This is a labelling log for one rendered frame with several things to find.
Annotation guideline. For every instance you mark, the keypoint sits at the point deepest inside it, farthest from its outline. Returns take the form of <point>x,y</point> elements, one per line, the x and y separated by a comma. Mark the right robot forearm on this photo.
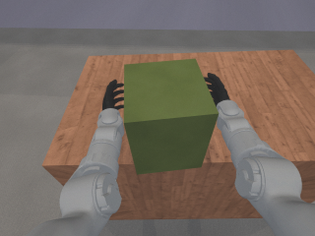
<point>239,137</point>

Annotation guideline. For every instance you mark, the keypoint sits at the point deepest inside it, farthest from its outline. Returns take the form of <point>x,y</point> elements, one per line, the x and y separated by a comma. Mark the robot right upper arm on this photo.
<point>272,185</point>

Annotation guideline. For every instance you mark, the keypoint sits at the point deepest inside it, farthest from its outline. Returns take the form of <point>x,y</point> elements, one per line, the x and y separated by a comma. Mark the pedestal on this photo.
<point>274,88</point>

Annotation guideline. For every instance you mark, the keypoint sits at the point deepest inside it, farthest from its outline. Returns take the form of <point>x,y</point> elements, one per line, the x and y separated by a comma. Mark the robot right hand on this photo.
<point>218,92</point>

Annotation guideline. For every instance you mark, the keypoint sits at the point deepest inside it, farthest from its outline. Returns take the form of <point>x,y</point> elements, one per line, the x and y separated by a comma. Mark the robot left hand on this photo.
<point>109,101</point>

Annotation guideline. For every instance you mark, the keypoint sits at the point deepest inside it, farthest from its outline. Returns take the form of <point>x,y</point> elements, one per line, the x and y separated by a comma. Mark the left robot forearm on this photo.
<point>105,146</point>

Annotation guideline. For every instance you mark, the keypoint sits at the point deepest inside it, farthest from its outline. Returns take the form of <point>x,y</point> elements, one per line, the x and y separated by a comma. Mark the carton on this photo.
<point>169,115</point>

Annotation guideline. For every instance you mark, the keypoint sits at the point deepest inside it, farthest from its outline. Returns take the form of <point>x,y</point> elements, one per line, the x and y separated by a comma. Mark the robot left upper arm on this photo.
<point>86,202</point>

